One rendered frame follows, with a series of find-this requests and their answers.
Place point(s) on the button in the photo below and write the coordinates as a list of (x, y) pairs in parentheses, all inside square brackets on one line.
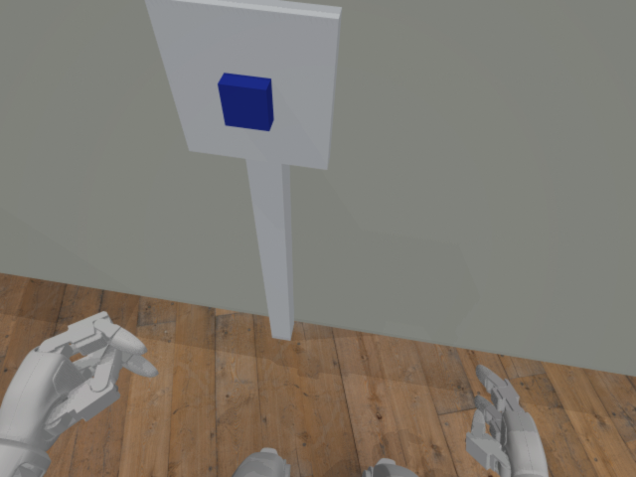
[(246, 101)]

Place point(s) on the panel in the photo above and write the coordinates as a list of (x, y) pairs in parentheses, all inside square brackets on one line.
[(294, 44)]

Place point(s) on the right robot hand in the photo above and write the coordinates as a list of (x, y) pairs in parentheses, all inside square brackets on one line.
[(513, 431)]

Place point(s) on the left robot forearm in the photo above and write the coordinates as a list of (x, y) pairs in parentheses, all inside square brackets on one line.
[(19, 459)]

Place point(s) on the robot left thigh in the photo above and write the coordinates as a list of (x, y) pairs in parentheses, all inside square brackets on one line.
[(263, 464)]

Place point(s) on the left robot hand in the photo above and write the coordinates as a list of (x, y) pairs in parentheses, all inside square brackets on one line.
[(32, 411)]

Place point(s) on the robot right shin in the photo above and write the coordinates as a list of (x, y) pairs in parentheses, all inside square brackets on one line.
[(386, 460)]

